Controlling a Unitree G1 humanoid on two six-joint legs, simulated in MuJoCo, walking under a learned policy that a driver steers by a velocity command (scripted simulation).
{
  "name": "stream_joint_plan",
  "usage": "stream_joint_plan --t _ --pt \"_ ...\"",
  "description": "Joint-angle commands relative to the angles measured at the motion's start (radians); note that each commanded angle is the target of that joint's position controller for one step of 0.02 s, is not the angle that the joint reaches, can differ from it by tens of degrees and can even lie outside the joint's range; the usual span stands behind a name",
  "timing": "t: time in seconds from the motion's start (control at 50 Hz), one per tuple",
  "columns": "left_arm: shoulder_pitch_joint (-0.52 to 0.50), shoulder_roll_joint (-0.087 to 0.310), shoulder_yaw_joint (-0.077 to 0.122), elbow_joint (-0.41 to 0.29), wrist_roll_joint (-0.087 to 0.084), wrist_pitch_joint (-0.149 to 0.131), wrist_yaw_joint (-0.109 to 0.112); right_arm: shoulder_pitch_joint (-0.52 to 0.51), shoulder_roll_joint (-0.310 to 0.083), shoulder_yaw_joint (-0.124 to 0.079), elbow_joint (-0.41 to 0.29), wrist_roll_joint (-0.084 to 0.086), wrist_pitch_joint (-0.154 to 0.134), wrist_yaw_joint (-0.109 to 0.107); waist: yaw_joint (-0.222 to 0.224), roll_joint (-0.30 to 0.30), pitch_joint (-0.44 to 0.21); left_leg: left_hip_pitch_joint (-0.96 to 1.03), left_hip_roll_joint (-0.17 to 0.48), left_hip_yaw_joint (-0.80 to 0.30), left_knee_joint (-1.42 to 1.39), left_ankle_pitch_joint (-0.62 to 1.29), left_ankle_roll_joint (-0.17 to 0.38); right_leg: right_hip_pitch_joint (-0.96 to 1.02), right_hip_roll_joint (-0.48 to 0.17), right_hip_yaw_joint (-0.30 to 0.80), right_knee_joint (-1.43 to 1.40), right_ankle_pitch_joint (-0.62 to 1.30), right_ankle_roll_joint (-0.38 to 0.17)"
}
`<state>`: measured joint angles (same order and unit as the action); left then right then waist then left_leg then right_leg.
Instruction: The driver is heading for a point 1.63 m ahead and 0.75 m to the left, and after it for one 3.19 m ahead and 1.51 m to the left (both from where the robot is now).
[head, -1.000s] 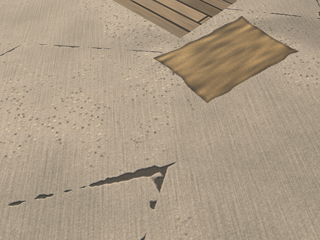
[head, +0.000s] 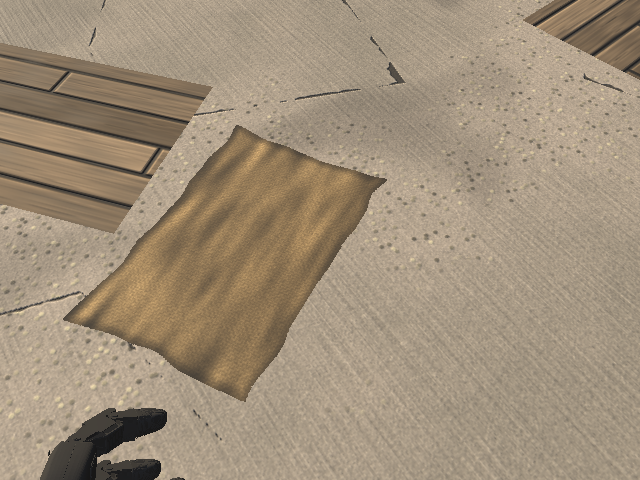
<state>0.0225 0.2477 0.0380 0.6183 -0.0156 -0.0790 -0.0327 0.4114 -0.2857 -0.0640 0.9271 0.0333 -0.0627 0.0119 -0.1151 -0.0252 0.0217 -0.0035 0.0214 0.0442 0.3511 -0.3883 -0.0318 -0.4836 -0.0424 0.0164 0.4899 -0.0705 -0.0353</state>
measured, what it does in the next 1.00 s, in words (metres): walks ahead, turning left: left foot, then right foot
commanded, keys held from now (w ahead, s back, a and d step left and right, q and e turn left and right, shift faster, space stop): w+q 0.92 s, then w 0.08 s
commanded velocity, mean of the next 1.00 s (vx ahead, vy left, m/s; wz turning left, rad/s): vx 0.50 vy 0.00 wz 0.51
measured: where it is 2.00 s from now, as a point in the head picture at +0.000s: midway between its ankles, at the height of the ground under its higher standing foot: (94, 292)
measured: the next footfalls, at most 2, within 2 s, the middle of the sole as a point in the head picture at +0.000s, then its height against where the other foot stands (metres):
left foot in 0.52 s outside the picture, level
right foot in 1.00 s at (237, 360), level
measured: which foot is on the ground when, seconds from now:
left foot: down 0.00-0.02, up 0.04-0.50, down 0.52-1.00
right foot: down 0.00-0.50, up 0.52-0.98, down 1.00-1.00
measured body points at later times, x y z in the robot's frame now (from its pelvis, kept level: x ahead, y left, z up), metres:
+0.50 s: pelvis +0.26 +0.04 -0.01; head +0.28 +0.06 +0.44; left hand +0.20 +0.33 -0.14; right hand +0.53 -0.13 -0.09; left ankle +0.35 +0.17 -0.73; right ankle +0.12 -0.13 -0.73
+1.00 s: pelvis +0.53 +0.14 +0.00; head +0.55 +0.16 +0.45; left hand +0.61 +0.47 -0.07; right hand +0.71 -0.10 -0.11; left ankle +0.35 +0.17 -0.73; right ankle +0.70 +0.11 -0.73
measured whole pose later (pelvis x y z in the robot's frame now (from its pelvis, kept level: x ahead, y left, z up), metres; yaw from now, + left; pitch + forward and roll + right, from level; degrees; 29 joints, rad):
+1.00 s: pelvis +0.53 +0.14 +0.00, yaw +34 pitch +3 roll +0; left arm 0.02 0.28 0.05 0.68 0.00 -0.12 -0.03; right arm 0.39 -0.30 -0.08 0.76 0.02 -0.03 -0.02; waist -0.08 -0.03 0.00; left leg -0.05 -0.10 -0.22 0.48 -0.45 0.06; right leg -0.47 0.01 0.05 0.45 -0.02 0.00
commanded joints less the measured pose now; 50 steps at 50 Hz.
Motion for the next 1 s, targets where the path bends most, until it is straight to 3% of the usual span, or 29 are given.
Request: stream_joint_plan --t 0.02,0.04,0.06,0.08,0.1,0.12,0.14,0.18,0.22,0.3,0.36,0.42,0.46,0.48,0.5,0.52,0.54,0.56,0.58,0.6,0.62,0.64,0.7,0.74,0.8,0.9,0.96,0.98,1.0 --pt "0.414 0.274 0.105 0.025 0.031 -0.009 0.030 -0.079 -0.077 0.005 -0.099 -0.033 -0.014 -0.005 0.271 -0.024 -0.311 -0.350 0.083 -0.052 0.514 0.310 0.085 0.694 -0.217 0.216 0.020 0.055 -0.116" --pt "0.422 0.315 0.106 0.030 0.041 0.001 0.028 0.029 -0.001 0.026 -0.117 -0.014 -0.032 -0.005 0.207 -0.273 -0.420 -0.659 -0.037 -0.075 0.798 -0.212 0.046 0.880 -0.412 0.623 -0.102 -0.136 -0.247" --pt "0.409 0.223 0.084 0.030 0.032 0.001 0.026 -0.017 -0.113 -0.003 -0.102 0.012 -0.036 -0.004 0.235 -0.172 -0.344 -0.756 0.011 -0.157 0.918 -0.194 0.046 0.809 -0.379 0.627 -0.151 -0.251 -0.234" --pt "0.357 0.176 0.067 0.035 0.018 -0.002 0.027 -0.082 -0.140 -0.013 -0.124 0.019 -0.035 -0.003 0.223 -0.149 -0.213 -0.807 0.049 -0.142 0.935 -0.108 0.052 0.705 -0.343 0.468 -0.166 -0.226 -0.200" --pt "0.298 0.144 0.056 0.038 0.017 -0.006 0.024 -0.115 -0.128 -0.014 -0.124 0.009 -0.029 -0.007 0.194 -0.094 -0.148 -0.775 0.083 -0.129 0.908 -0.028 0.049 0.587 -0.298 0.363 -0.198 -0.167 -0.178" --pt "0.246 0.118 0.050 0.042 0.020 -0.010 0.020 -0.129 -0.119 -0.019 -0.128 -0.003 -0.020 -0.008 0.163 -0.094 -0.093 -0.742 0.105 -0.131 0.866 0.028 0.045 0.487 -0.267 0.285 -0.238 -0.117 -0.169" --pt "0.209 0.099 0.046 0.047 0.025 -0.018 0.018 -0.114 -0.103 -0.020 -0.123 -0.002 -0.004 -0.007 0.133 -0.100 -0.064 -0.687 0.123 -0.140 0.843 0.067 0.041 0.413 -0.244 0.216 -0.277 -0.071 -0.158" --pt "0.182 0.104 0.054 0.063 0.026 -0.033 0.022 -0.116 -0.060 -0.014 -0.135 0.001 0.020 -0.005 0.104 -0.080 -0.035 -0.660 0.130 -0.137 0.812 0.109 0.027 0.347 -0.247 0.131 -0.330 0.019 -0.167" --pt "0.182 0.121 0.063 0.082 0.030 -0.039 0.031 -0.152 -0.050 -0.014 -0.156 -0.006 0.032 -0.005 0.097 -0.049 -0.009 -0.692 0.131 -0.144 0.751 0.173 0.015 0.340 -0.248 0.054 -0.355 0.075 -0.169" --pt "0.204 0.159 0.076 0.111 0.028 -0.034 0.045 -0.254 -0.030 -0.002 -0.193 -0.012 0.029 0.018 0.124 -0.032 0.023 -0.675 0.116 -0.106 0.514 0.375 0.018 0.358 -0.219 -0.099 -0.369 0.096 -0.140" --pt "0.244 0.189 0.088 0.134 0.015 -0.023 0.050 -0.353 -0.030 0.004 -0.232 -0.015 0.029 0.036 0.160 -0.018 0.052 -0.658 0.100 -0.057 0.389 0.405 0.041 0.408 -0.236 -0.157 -0.363 0.090 -0.122" --pt "0.271 0.213 0.099 0.158 -0.003 -0.005 0.050 -0.407 -0.052 -0.001 -0.269 -0.014 0.032 0.048 0.167 -0.023 0.069 -0.667 0.082 -0.023 0.324 0.316 0.081 0.507 -0.265 -0.187 -0.307 0.150 -0.099" --pt "0.262 0.243 0.106 0.161 -0.012 0.010 0.053 -0.376 -0.079 -0.016 -0.280 -0.015 0.035 0.052 0.133 -0.047 0.028 -0.576 0.026 0.035 0.311 0.213 0.120 0.548 -0.267 -0.216 -0.186 0.441 -0.078" --pt "0.250 0.255 0.108 0.159 -0.017 0.020 0.054 -0.292 -0.105 -0.033 -0.265 -0.012 0.037 0.050 0.080 -0.053 -0.027 -0.455 -0.023 0.071 0.296 0.182 0.145 0.544 -0.251 -0.239 -0.051 0.606 -0.060" --pt "0.243 0.243 0.101 0.156 -0.020 0.027 0.055 -0.135 -0.157 -0.065 -0.224 -0.008 0.039 0.041 -0.004 -0.032 -0.110 -0.231 -0.081 0.090 0.240 0.228 0.180 0.476 -0.208 -0.272 0.162 0.649 -0.027" --pt "0.266 0.200 0.083 0.139 0.007 0.022 0.060 0.024 -0.256 -0.105 -0.187 -0.004 0.049 0.020 -0.058 0.079 -0.199 0.067 0.015 -0.106 0.217 0.259 0.237 0.234 -0.164 -0.281 0.481 0.352 0.030" --pt "0.355 0.053 0.036 0.079 0.039 -0.006 0.049 -0.025 -0.364 -0.114 -0.202 -0.001 0.039 0.017 0.080 0.337 -0.287 0.348 0.254 -0.699 0.080 0.047 0.430 -0.199 0.045 -0.150 0.821 -0.517 0.092" --pt "0.239 0.138 0.044 0.071 -0.002 -0.043 0.038 -0.001 -0.276 -0.087 -0.237 -0.008 0.023 0.025 -0.003 0.189 -0.374 0.381 0.306 -0.874 -0.067 -0.070 0.436 -0.301 0.049 0.064 0.907 -0.533 0.069" --pt "0.155 0.180 0.055 0.047 -0.036 -0.060 0.032 -0.027 -0.217 -0.070 -0.226 -0.016 0.008 0.028 -0.009 0.137 -0.236 0.299 0.290 -0.744 -0.081 0.001 0.389 -0.381 0.010 0.062 0.892 -0.438 0.042" --pt "0.147 0.167 0.050 0.051 -0.020 -0.070 0.039 -0.080 -0.188 -0.061 -0.233 -0.012 0.000 0.026 0.030 0.069 -0.167 0.164 0.251 -0.631 -0.068 0.092 0.357 -0.346 -0.035 0.064 0.813 -0.352 0.027" --pt "0.153 0.172 0.056 0.064 0.010 -0.069 0.047 -0.151 -0.149 -0.049 -0.246 -0.014 0.001 0.022 0.074 0.051 -0.114 0.024 0.212 -0.530 -0.067 0.204 0.334 -0.271 -0.066 0.067 0.725 -0.299 0.030" --pt "0.175 0.181 0.063 0.069 0.019 -0.058 0.047 -0.191 -0.127 -0.040 -0.266 -0.028 0.000 0.017 0.110 0.071 -0.100 -0.071 0.188 -0.475 -0.085 0.287 0.325 -0.194 -0.085 0.077 0.680 -0.262 0.032" --pt "0.173 0.148 0.059 0.062 0.030 -0.027 0.046 -0.189 -0.142 -0.044 -0.273 -0.026 -0.006 0.002 0.132 0.061 -0.076 -0.185 0.155 -0.390 -0.124 0.438 0.333 -0.137 -0.075 0.054 0.555 -0.204 0.065" --pt "0.106 0.123 0.049 0.040 0.033 -0.020 0.046 -0.156 -0.164 -0.051 -0.261 -0.020 -0.007 -0.012 0.115 0.057 -0.047 -0.211 0.128 -0.339 -0.132 0.476 0.317 -0.155 -0.056 0.043 0.426 -0.090 0.090" --pt "-0.002 0.095 0.035 0.015 0.028 -0.025 0.034 -0.116 -0.165 -0.052 -0.248 -0.012 0.001 -0.024 0.073 0.090 -0.025 -0.239 0.074 -0.289 -0.118 0.402 0.266 -0.100 -0.008 0.036 0.195 0.108 0.098" --pt "-0.107 0.122 0.039 -0.019 0.009 -0.044 0.009 -0.037 -0.161 -0.053 -0.222 -0.004 0.017 -0.031 0.034 0.113 -0.010 -0.166 0.104 -0.384 -0.042 0.306 0.242 -0.040 0.039 0.055 0.017 0.141 0.080" --pt "-0.046 0.149 0.050 -0.005 0.008 -0.058 0.001 -0.040 -0.154 -0.054 -0.220 -0.012 0.026 -0.036 0.068 0.155 -0.024 -0.090 0.138 -0.441 0.042 0.366 0.220 0.026 0.039 0.046 -0.018 0.037 0.040" --pt "0.029 0.161 0.060 0.017 0.013 -0.063 0.003 -0.052 -0.139 -0.048 -0.223 -0.013 0.027 -0.034 0.109 0.160 -0.052 -0.089 0.114 -0.427 0.102 0.457 0.202 0.130 0.050 0.020 -0.058 0.042 0.014" --pt "0.135 0.193 0.074 0.037 0.027 -0.068 0.009 -0.057 -0.101 -0.034 -0.231 -0.019 0.024 -0.029 0.160 0.143 -0.141 -0.128 0.062 -0.383 0.251 0.514 0.172 0.318 0.001 0.051 -0.045 0.051 -0.032"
